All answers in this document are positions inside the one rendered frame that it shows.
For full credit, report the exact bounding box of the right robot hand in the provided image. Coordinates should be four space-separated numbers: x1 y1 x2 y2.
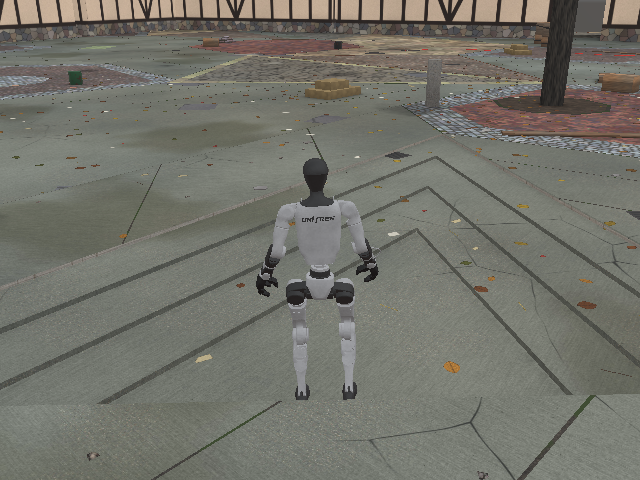
356 264 379 282

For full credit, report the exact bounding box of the robot left forearm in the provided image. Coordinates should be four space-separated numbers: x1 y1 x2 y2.
259 244 280 280

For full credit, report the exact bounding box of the right robot shin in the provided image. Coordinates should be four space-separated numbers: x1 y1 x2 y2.
341 322 356 393

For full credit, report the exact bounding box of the robot right forearm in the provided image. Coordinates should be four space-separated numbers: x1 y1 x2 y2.
358 238 376 269

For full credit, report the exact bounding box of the left robot upper arm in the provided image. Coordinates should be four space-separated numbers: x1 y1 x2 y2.
270 203 297 259

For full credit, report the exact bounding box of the left robot hand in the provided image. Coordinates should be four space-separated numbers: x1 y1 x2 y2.
256 274 278 297

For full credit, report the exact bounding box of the right robot upper arm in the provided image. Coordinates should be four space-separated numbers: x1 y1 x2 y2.
338 200 368 254

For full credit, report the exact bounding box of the robot torso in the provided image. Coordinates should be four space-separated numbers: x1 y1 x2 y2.
294 196 341 300

